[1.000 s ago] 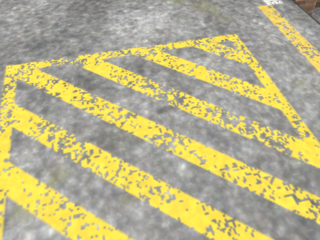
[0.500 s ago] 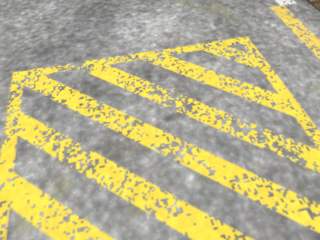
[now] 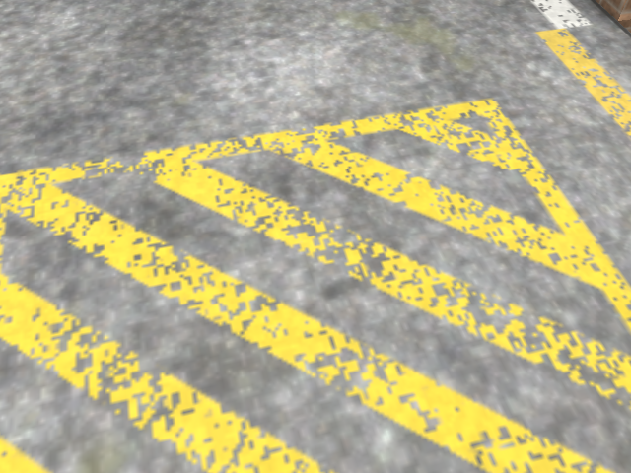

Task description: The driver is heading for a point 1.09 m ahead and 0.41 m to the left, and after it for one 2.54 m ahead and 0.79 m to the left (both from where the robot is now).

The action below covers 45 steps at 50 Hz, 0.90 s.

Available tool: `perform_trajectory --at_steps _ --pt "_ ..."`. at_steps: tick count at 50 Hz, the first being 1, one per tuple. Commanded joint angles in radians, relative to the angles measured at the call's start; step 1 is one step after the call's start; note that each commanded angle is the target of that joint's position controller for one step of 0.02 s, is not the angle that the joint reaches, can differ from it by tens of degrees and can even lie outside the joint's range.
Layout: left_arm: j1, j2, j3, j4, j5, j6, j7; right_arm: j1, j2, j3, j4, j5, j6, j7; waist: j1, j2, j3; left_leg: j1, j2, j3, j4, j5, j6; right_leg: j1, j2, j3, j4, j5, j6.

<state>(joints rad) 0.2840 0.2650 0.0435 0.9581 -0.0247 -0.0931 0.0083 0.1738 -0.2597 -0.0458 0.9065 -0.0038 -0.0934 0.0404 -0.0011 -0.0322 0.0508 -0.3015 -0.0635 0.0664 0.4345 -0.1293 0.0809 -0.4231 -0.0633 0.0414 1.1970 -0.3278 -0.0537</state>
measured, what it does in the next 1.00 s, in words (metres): walks ahead, turning left: right foot, then left foot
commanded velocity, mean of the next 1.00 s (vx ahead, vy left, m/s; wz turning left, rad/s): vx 0.50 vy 0.00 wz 0.28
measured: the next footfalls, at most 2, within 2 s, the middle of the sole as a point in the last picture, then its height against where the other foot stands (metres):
right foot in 0.40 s outside the picture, level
left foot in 0.92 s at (265, 400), level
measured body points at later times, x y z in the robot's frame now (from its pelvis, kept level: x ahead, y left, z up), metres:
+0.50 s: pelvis +0.28 -0.06 +0.00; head +0.31 -0.07 +0.45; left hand +0.43 +0.20 -0.10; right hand +0.30 -0.34 -0.15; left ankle +0.14 +0.08 -0.65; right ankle +0.36 -0.16 -0.74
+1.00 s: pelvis +0.54 +0.03 -0.02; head +0.58 +0.05 +0.43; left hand +0.51 +0.31 -0.15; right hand +0.79 -0.18 -0.11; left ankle +0.60 +0.11 -0.74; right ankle +0.42 -0.17 -0.64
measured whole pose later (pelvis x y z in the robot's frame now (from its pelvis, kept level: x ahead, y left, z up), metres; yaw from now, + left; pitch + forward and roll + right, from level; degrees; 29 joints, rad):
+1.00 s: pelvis +0.54 +0.03 -0.02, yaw +21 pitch +1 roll -1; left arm 0.23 0.28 0.07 0.90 -0.03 -0.09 0.01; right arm 0.13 -0.29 -0.09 0.75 0.02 -0.05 0.04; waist 0.01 0.00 0.07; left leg -0.47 -0.05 0.05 0.65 -0.20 0.12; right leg -0.22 -0.06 -0.04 1.15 -0.49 0.02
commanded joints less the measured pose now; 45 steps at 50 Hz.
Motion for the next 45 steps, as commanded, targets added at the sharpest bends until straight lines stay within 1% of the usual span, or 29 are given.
perform_trajectory --at_steps 1,3,5,7,10,14,16,17,18,19,20,21,22,23,24,25,26,27,28,30,32,34,36,38,40,41,43,44,45 --pt "0.091 0.057 0.021 -0.033 0.009 0.016 0.011 -0.037 -0.092 -0.015 -0.044 -0.003 -0.027 0.002 0.041 0.107 -0.034 0.005 0.269 -0.304 -0.335 -0.111 0.160 -0.083 -0.094 0.041 -0.039 0.062 0.007" --pt "0.012 0.072 0.026 -0.068 0.018 0.023 0.016 0.002 -0.127 -0.022 -0.028 -0.003 -0.029 -0.012 0.032 0.090 -0.001 0.005 0.270 -0.274 -0.366 -0.098 0.175 -0.164 -0.108 0.034 -0.135 0.143 0.034" --pt "-0.068 0.078 0.029 -0.096 0.026 0.019 0.016 0.051 -0.148 -0.027 -0.013 -0.001 -0.025 -0.028 0.009 0.069 0.011 0.057 0.274 -0.257 -0.374 -0.059 0.174 -0.242 -0.111 0.033 -0.251 0.259 0.057" --pt "-0.129 0.068 0.027 -0.115 0.025 0.010 0.010 0.085 -0.154 -0.027 -0.006 0.005 -0.018 -0.040 -0.011 0.063 0.010 0.094 0.256 -0.211 -0.368 -0.008 0.153 -0.251 -0.097 0.018 -0.381 0.365 0.068" --pt "-0.240 0.045 0.016 -0.144 0.017 0.000 -0.002 0.150 -0.165 -0.028 0.015 0.015 -0.010 -0.048 -0.055 0.063 0.019 0.138 0.241 -0.159 -0.357 0.022 0.130 -0.215 -0.060 -0.020 -0.545 0.457 0.074" --pt "-0.347 0.046 0.006 -0.188 0.006 -0.009 -0.027 0.228 -0.168 -0.032 0.049 0.020 0.012 -0.047 -0.090 0.065 0.039 0.279 0.283 -0.157 -0.296 0.065 0.128 -0.237 -0.035 -0.029 -0.657 0.398 0.061" --pt "-0.364 0.064 0.008 -0.208 0.005 -0.017 -0.038 0.243 -0.173 -0.036 0.056 0.023 0.025 -0.048 -0.080 0.077 0.036 0.337 0.314 -0.183 -0.243 0.119 0.117 -0.219 -0.024 -0.022 -0.698 0.318 0.038" --pt "-0.342 0.080 0.014 -0.209 0.004 -0.021 -0.041 0.238 -0.179 -0.039 0.055 0.024 0.030 -0.049 -0.059 0.090 0.025 0.352 0.324 -0.201 -0.210 0.172 0.109 -0.176 -0.012 -0.023 -0.716 0.277 0.027" --pt "-0.290 0.102 0.023 -0.200 0.004 -0.025 -0.041 0.219 -0.190 -0.042 0.049 0.025 0.035 -0.049 -0.022 0.109 -0.004 0.351 0.320 -0.206 -0.152 0.284 0.099 -0.088 0.011 -0.039 -0.734 0.242 0.012" --pt "-0.164 0.139 0.044 -0.166 0.005 -0.030 -0.037 0.195 -0.183 -0.038 0.040 0.024 0.039 -0.049 0.048 0.105 -0.079 0.322 0.275 -0.177 -0.012 0.424 0.076 0.093 0.037 -0.060 -0.769 0.249 -0.013" --pt "0.027 0.205 0.069 -0.118 0.018 -0.033 -0.027 0.186 -0.146 -0.022 0.017 0.012 0.037 -0.047 0.124 0.078 -0.229 0.178 0.217 -0.138 0.228 0.371 0.044 0.400 -0.040 0.008 -0.712 0.275 -0.064" --pt "0.170 0.315 0.100 -0.089 0.034 -0.023 -0.020 0.279 -0.032 0.012 -0.010 0.007 0.018 -0.039 0.118 -0.139 -0.403 -0.239 0.059 -0.046 0.623 0.003 -0.040 0.837 -0.311 0.404 -0.727 0.166 -0.202" --pt "0.189 0.238 0.078 -0.084 0.030 -0.017 -0.020 0.276 -0.056 0.009 0.002 0.025 -0.002 -0.040 0.130 -0.208 -0.465 -0.379 0.020 -0.172 0.794 -0.452 -0.043 0.863 -0.381 0.647 -0.859 0.071 -0.238" --pt "0.110 0.169 0.055 -0.096 0.028 -0.017 -0.017 0.199 -0.152 -0.020 -0.015 0.055 -0.010 -0.040 0.122 -0.137 -0.305 -0.456 0.080 -0.208 0.867 -0.400 -0.030 0.737 -0.344 0.503 -0.883 0.040 -0.182" --pt "0.027 0.133 0.044 -0.113 0.026 -0.018 -0.016 0.148 -0.155 -0.023 -0.028 0.059 -0.010 -0.044 0.094 -0.094 -0.207 -0.454 0.133 -0.178 0.850 -0.309 -0.026 0.597 -0.307 0.363 -0.909 0.082 -0.147" --pt "-0.038 0.098 0.034 -0.116 0.024 -0.020 -0.019 0.123 -0.141 -0.027 -0.030 0.049 -0.003 -0.050 0.067 -0.058 -0.129 -0.424 0.164 -0.168 0.794 -0.237 -0.031 0.470 -0.266 0.263 -0.957 0.122 -0.129" --pt "-0.079 0.075 0.027 -0.117 0.030 -0.025 -0.021 0.133 -0.126 -0.035 -0.027 0.042 0.011 -0.053 0.034 -0.078 -0.084 -0.371 0.194 -0.174 0.748 -0.182 -0.034 0.378 -0.231 0.177 -0.998 0.155 -0.110" --pt "-0.101 0.069 0.027 -0.112 0.036 -0.028 -0.022 0.153 -0.099 -0.034 -0.024 0.041 0.026 -0.051 0.012 -0.090 -0.065 -0.322 0.203 -0.170 0.733 -0.151 -0.039 0.316 -0.212 0.121 -1.029 0.181 -0.104" --pt "-0.107 0.072 0.030 -0.106 0.038 -0.032 -0.022 0.160 -0.072 -0.031 -0.026 0.041 0.039 -0.049 -0.001 -0.081 -0.052 -0.311 0.207 -0.164 0.727 -0.131 -0.044 0.284 -0.205 0.071 -1.048 0.232 -0.110" --pt "-0.103 0.093 0.038 -0.094 0.043 -0.037 -0.016 0.136 -0.060 -0.034 -0.050 0.037 0.055 -0.049 -0.013 -0.054 -0.026 -0.348 0.211 -0.166 0.691 -0.070 -0.055 0.264 -0.203 -0.010 -1.069 0.325 -0.121" --pt "-0.089 0.107 0.044 -0.083 0.044 -0.035 -0.006 0.092 -0.058 -0.035 -0.077 0.030 0.058 -0.046 -0.009 -0.037 -0.007 -0.389 0.210 -0.170 0.589 0.019 -0.066 0.279 -0.197 -0.075 -1.080 0.369 -0.123" --pt "-0.084 0.122 0.048 -0.081 0.042 -0.030 0.004 0.036 -0.049 -0.032 -0.100 0.026 0.052 -0.034 0.003 -0.029 0.005 -0.373 0.202 -0.139 0.450 0.121 -0.066 0.289 -0.179 -0.139 -1.088 0.382 -0.111" --pt "-0.061 0.141 0.054 -0.077 0.036 -0.024 0.012 -0.044 -0.035 -0.024 -0.130 0.022 0.048 -0.019 0.032 -0.013 0.025 -0.357 0.192 -0.089 0.342 0.178 -0.061 0.310 -0.183 -0.184 -1.096 0.382 -0.106" --pt "-0.023 0.157 0.061 -0.066 0.026 -0.013 0.017 -0.109 -0.031 -0.019 -0.162 0.022 0.048 -0.005 0.055 0.002 0.044 -0.378 0.186 -0.065 0.276 0.176 -0.048 0.379 -0.207 -0.207 -1.081 0.400 -0.105" --pt "0.004 0.169 0.067 -0.056 0.015 0.003 0.018 -0.151 -0.038 -0.020 -0.193 0.024 0.050 0.007 0.061 0.001 0.053 -0.404 0.177 -0.048 0.233 0.129 -0.028 0.466 -0.232 -0.224 -1.043 0.454 -0.095" --pt "0.007 0.176 0.071 -0.054 0.010 0.011 0.018 -0.160 -0.046 -0.022 -0.207 0.025 0.051 0.013 0.055 -0.005 0.051 -0.400 0.166 -0.033 0.219 0.091 -0.014 0.501 -0.242 -0.234 -1.013 0.516 -0.086" --pt "-0.012 0.203 0.079 -0.064 0.004 0.027 0.021 -0.130 -0.076 -0.037 -0.221 0.026 0.055 0.020 0.017 -0.035 0.006 -0.304 0.110 0.021 0.211 -0.006 0.022 0.539 -0.245 -0.263 -0.898 0.811 -0.064" --pt "-0.023 0.216 0.083 -0.071 0.001 0.036 0.023 -0.067 -0.102 -0.052 -0.215 0.029 0.058 0.020 -0.025 -0.051 -0.040 -0.209 0.070 0.050 0.216 -0.056 0.044 0.540 -0.238 -0.274 -0.787 0.958 -0.052" --pt "-0.042 0.223 0.084 -0.077 -0.002 0.044 0.024 0.060 -0.142 -0.077 -0.187 0.033 0.060 0.016 -0.101 -0.043 -0.108 -0.036 0.022 0.070 0.173 -0.043 0.074 0.499 -0.212 -0.293 -0.607 1.017 -0.030"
